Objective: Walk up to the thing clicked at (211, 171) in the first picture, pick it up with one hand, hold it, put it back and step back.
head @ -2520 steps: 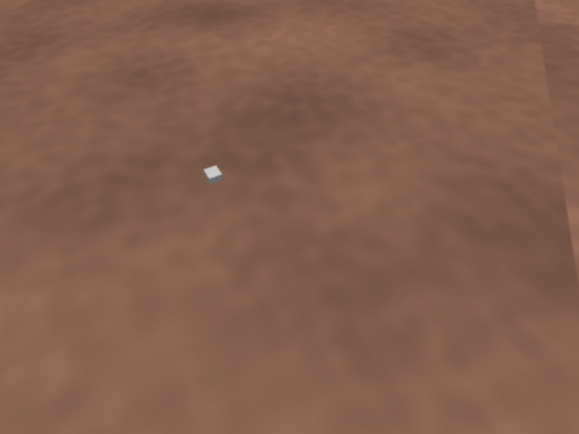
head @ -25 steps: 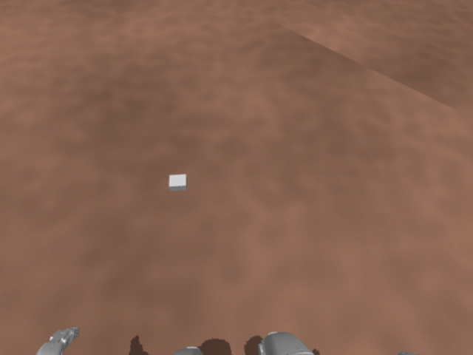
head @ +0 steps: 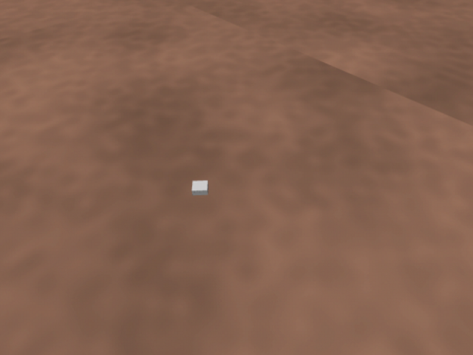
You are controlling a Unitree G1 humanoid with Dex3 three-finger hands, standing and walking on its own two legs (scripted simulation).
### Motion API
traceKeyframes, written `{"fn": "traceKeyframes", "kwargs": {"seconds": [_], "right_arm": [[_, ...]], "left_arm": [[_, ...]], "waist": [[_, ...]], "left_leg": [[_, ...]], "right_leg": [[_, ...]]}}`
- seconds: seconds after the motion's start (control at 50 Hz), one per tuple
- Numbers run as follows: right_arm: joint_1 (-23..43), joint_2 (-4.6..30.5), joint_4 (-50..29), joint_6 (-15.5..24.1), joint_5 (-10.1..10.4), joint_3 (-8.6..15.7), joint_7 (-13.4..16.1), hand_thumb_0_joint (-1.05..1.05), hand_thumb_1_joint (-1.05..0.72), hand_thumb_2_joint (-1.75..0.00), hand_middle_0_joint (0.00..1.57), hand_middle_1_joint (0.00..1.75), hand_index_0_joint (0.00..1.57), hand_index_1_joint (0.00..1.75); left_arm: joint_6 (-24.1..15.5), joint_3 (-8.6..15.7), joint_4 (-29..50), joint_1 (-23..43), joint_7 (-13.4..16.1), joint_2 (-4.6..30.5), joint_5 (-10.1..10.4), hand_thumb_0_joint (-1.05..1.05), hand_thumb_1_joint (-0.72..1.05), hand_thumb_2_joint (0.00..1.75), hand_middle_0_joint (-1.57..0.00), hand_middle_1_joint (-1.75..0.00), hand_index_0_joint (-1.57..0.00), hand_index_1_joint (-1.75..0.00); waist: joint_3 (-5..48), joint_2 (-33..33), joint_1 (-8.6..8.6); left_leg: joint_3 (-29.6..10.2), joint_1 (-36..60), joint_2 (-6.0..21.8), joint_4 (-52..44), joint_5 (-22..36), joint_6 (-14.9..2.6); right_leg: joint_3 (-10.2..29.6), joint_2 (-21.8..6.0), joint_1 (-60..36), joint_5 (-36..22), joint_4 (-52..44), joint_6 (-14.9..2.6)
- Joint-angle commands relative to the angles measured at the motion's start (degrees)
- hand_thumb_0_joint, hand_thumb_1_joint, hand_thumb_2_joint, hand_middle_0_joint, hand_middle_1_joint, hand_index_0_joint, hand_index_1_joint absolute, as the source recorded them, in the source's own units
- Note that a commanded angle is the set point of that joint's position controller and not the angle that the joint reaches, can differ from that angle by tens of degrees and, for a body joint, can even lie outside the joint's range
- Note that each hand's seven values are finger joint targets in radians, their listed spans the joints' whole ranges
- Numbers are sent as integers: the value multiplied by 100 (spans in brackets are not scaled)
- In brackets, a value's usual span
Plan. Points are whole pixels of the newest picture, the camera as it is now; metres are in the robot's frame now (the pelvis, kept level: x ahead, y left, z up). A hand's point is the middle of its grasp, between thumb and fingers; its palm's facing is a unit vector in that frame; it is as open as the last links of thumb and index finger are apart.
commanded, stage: step back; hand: left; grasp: from above
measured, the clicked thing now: (200, 187) +1.06 +0.26 -0.74
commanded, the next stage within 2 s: stand in 0.80 s
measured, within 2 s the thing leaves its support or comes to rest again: neither
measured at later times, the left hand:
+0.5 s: hand out of the picture +0.11 +0.26 -0.14, palm faces +0.04 -0.93 -0.36, open 7.4 cm
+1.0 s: hand (107, 354) +0.16 +0.26 -0.13, palm faces -0.01 -0.94 -0.34, open 7.4 cm
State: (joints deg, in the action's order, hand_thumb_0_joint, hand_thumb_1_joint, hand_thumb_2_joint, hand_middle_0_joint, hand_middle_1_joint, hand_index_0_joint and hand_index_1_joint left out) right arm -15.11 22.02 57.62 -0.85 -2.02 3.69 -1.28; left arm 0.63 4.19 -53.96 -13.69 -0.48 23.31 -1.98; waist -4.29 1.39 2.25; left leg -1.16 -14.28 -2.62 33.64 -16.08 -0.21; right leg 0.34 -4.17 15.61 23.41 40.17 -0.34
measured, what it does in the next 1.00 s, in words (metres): shifts its weight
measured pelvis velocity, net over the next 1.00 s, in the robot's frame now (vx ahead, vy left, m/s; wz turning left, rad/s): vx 0.06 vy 0.01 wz -0.01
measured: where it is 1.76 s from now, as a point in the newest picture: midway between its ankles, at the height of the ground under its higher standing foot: outside the picture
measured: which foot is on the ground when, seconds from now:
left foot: down 0.00-1.00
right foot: down 0.00-1.00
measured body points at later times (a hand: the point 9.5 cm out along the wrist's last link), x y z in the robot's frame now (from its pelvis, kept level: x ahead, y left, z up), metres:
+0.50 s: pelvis +0.04 -0.01 +0.00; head +0.06 -0.01 +0.45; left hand +0.11 +0.31 -0.12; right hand +0.12 -0.32 -0.12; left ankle +0.07 +0.12 -0.73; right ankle +0.04 -0.13 -0.72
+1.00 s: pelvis +0.06 +0.01 +0.02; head +0.07 +0.01 +0.47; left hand +0.16 +0.31 -0.11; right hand +0.19 -0.28 -0.10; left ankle +0.07 +0.12 -0.72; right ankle +0.04 -0.13 -0.72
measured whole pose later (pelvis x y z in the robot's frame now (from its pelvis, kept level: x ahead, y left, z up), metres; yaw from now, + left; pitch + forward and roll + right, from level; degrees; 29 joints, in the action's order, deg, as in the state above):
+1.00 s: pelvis +0.06 +0.01 +0.02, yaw -1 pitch -3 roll +0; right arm -1.0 18.9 63.0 0.7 -0.2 0.7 -0.6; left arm -1.2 0.4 -63.7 -3.4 0.0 20.3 -0.2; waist -3.8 0.2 0.7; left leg 1.4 -8.1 0.7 21.7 -11.0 0.0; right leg -0.6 -2.4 4.4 13.2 20.3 2.1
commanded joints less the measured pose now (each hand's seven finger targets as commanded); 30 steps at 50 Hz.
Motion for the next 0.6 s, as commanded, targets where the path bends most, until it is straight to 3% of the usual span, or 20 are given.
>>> {"fn": "traceKeyframes", "kwargs": {"seconds": [0.0, 0.02, 0.06, 0.12, 0.16, 0.18, 0.2, 0.22, 0.24, 0.26, 0.3, 0.36, 0.4, 0.42, 0.44, 0.46, 0.48, 0.5, 0.54, 0.58], "right_arm": [[219, 1638, -541, 402, -43, 365, 128, 0, -90, -90, 20, 30, 20, 30], [304, 1512, -561, 421, -40, 313, 143, 0, -90, -90, 20, 30, 20, 30], [396, 1518, -533, 402, -20, 337, 135, 0, -90, -90, 20, 30, 20, 30], [458, 1455, -597, 310, -52, 326, 99, 0, -90, -90, 20, 30, 20, 30], [715, 1270, -666, 223, 29, 247, 84, 0, -90, -90, 20, 30, 20, 30], [702, 1033, -689, 189, 69, 161, 92, 0, -90, -90, 20, 30, 20, 30], [700, 735, -745, 187, 101, 81, 104, 0, -90, -90, 20, 30, 20, 30], [739, 727, -730, 171, 89, 88, 156, 0, -90, -90, 20, 30, 20, 30], [569, 1067, -590, 174, 39, 192, 191, 0, -90, -90, 20, 30, 20, 30], [367, 1144, -505, 204, 67, 197, 182, 0, -90, -90, 20, 30, 20, 30], [280, 1005, -360, 251, 77, 175, 159, 0, -90, -90, 20, 30, 20, 30], [180, 889, -234, 306, 50, 158, 105, 0, -90, -90, 20, 30, 20, 30], [136, 773, -123, 331, 21, 170, 122, 0, -90, -90, 20, 30, 20, 30], [243, 809, -116, 339, -2, 183, 153, 0, -90, -90, 20, 30, 20, 30], [265, 972, -130, 362, -26, 223, 186, 0, -90, -90, 20, 30, 20, 30], [556, 1203, -210, 384, -6, 202, 201, 0, -90, -90, 20, 30, 20, 30], [850, 1396, -228, 368, 55, 204, 181, 0, -90, -90, 20, 30, 20, 30], [976, 1264, -174, 363, 65, 155, 170, 0, -90, -90, 20, 30, 20, 30], [1078, 1077, -121, 338, 97, 69, 185, 0, -90, -90, 20, 30, 20, 30], [1028, 1045, -13, 326, 122, 76, 211, 0, -90, -90, 20, 30, 20, 30]], "left_arm": [[-145, 227, 485, 670, 13, 1142, 85, 0, 90, 90, -20, -30, -20, -30], [-180, 207, 416, 554, -2, 1030, 111, 0, 90, 90, -20, -30, -20, -30], [-229, 214, 279, 350, -32, 1078, 91, 0, 90, 90, -20, -30, -20, -30], [-255, 244, 144, 278, -52, 964, 63, 0, 90, 90, -20, -30, -20, -30], [-292, 241, -33, 28, 0, 867, 39, 0, 90, 90, -20, -30, -20, -30], [-313, 269, -130, -77, 42, 942, 2, 0, 90, 90, -20, -30, -20, -30], [-350, 344, -102, -177, 89, 1216, -51, 0, 90, 90, -20, -30, -20, -30], [-377, 411, -76, -115, 99, 1682, -63, 0, 90, 90, -20, -30, -20, -30], [-395, 442, 105, 338, 89, 1750, -58, 0, 90, 90, -20, -30, -20, -30], [-423, 406, 195, 505, 100, 1575, -4, 0, 90, 90, -20, -30, -20, -30], [-457, 338, 179, 670, 118, 1345, -4, 0, 90, 90, -20, -30, -20, -30], [-420, 261, 174, 853, 72, 1315, 19, 0, 90, 90, -20, -30, -20, -30], [-359, 179, 159, 912, 60, 1208, 81, 0, 90, 90, -20, -30, -20, -30], [-331, 101, 145, 832, 64, 1061, 104, 0, 90, 90, -20, -30, -20, -30], [-318, 34, 174, 788, 66, 900, 134, 0, 90, 90, -20, -30, -20, -30], [-282, -3, 141, 795, 70, 759, 230, 0, 90, 90, -20, -30, -20, -30], [-256, 39, 22, 773, 93, 874, 231, 0, 90, 90, -20, -30, -20, -30], [-283, 8, -51, 761, 111, 869, 194, 0, 90, 90, -20, -30, -20, -30], [-338, 29, -180, 781, 120, 973, 178, 0, 90, 90, -20, -30, -20, -30], [-352, 51, -281, 756, 135, 1102, 194, 0, 90, 90, -20, -30, -20, -30]], "waist": [[-131, -461, -289], [-71, -632, -221], [-90, -1063, -206], [57, -1195, -254], [129, -946, 3], [204, -625, 103], [255, 192, 193], [128, 844, 231], [-243, 514, 55], [-350, 223, -52], [-210, 345, -116], [165, 729, -189], [347, 630, -281], [396, 463, -282], [611, 146, -270], [717, -428, -149], [630, -622, -72], [689, -497, -21], [686, -454, -49], [827, -450, -128]], "left_leg": [[-2904, 302, 1909, -2144, -2584, -1227], [-2542, 512, 1749, -1967, -1873, -1125], [-1935, 156, 1563, -1879, -1643, -1021], [-1465, -276, 1353, -1637, -1386, -902], [-1074, -882, 1141, -1186, -1502, -646], [-890, -1326, 952, -720, -1533, -434], [-583, -1953, 486, 197, -1414, -162], [-379, -1889, -25, 1262, -1645, -54], [-584, -1683, 260, 1810, -1622, 3], [-679, -1678, 374, 1813, -1332, -12], [-637, -1381, 513, 1393, -1061, -15], [-24, -387, 425, 343, -753, 17], [266, 295, 225, -639, 126, 19], [95, 640, 326, -910, 698, -30], [-415, 968, 751, -942, 1336, -170], [-1309, 471, 1406, -1175, 1077, -464], [-1426, 18, 1639, -1143, 893, -795], [-1219, 105, 1567, -1033, 1351, -705], [-650, 108, 1120, -749, 1946, -339], [-330, 329, 915, -529, 2393, -201]], "right_leg": [[439, 129, 1462, 605, 1154, -128], [429, 87, 1446, 478, 1021, -133], [167, 96, 1033, 412, 567, -128], [-178, 378, 141, 195, -335, -59], [-365, 563, -797, -556, -1291, -103], [-129, 495, -1407, -638, -1521, -142], [1342, -283, -1622, 343, -2064, -421], [2854, -1403, -909, 1911, -2846, -919], [3159, -1873, -249, 2152, -2935, -1324], [2805, -1725, -292, 1554, -2750, -1340], [1962, -1374, -286, 375, -2487, -1116], [1036, -1018, -35, -937, -2020, -909], [593, -740, 28, -1689, -1430, -679], [423, -585, 155, -2198, -1142, -495], [270, -394, 289, -2312, -822, -311], [39, 53, 111, -1214, -696, -70], [7, 168, -354, -397, -735, -71], [57, 94, -540, -597, -993, -107], [257, -127, -834, -1742, -1357, -172], [320, -292, -974, -2708, -1290, -231]]}}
